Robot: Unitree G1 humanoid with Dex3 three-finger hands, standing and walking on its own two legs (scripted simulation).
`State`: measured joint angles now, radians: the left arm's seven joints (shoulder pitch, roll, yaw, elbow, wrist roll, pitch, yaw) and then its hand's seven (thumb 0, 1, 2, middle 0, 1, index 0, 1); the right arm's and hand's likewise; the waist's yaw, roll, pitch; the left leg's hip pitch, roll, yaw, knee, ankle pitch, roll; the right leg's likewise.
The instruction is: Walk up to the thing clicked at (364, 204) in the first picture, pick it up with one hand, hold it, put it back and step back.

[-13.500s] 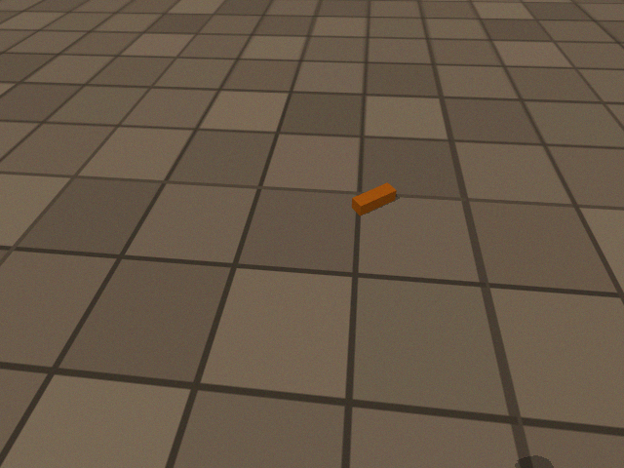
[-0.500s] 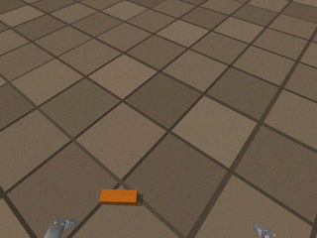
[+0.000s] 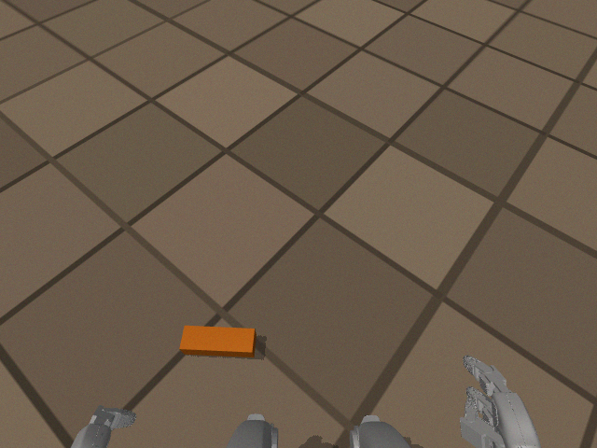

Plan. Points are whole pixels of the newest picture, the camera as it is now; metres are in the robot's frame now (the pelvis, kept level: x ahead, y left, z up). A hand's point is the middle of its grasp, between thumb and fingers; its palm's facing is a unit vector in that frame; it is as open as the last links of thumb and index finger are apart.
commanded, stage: rise first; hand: left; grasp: from above
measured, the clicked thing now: (219, 341) +0.44 +0.25 -0.65
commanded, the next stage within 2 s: none
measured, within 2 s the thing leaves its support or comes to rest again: neither
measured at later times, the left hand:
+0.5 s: hand (152, 417) +0.21 +0.28 -0.28, palm faces -0.43 -0.54 -0.72, open 14.1 cm
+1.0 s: hand (174, 370) +0.32 +0.31 -0.44, palm faces -0.48 -0.14 -0.87, open 14.0 cm
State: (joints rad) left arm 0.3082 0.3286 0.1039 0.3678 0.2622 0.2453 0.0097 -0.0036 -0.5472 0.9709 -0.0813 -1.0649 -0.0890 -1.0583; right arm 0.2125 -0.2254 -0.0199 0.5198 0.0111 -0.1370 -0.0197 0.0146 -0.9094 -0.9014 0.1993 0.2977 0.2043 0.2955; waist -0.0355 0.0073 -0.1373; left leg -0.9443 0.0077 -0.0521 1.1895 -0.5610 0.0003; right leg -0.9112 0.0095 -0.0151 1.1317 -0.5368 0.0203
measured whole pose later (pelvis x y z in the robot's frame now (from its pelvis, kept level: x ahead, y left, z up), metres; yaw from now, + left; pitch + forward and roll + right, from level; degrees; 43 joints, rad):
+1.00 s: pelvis -0.09 +0.00 -0.30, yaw -5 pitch +33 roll -7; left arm -0.66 0.75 0.20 1.14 1.12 -0.40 0.19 0.00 -0.51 1.03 -0.08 -1.00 -0.08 -1.00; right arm 0.15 -0.27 -0.02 0.75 -0.07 -0.05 0.10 0.01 -0.88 -0.90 0.20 0.30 0.20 0.29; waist -0.11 -0.01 -0.10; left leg -2.15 -0.01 -0.12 2.26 -0.68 -0.02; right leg -2.10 0.03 -0.07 2.17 -0.65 0.03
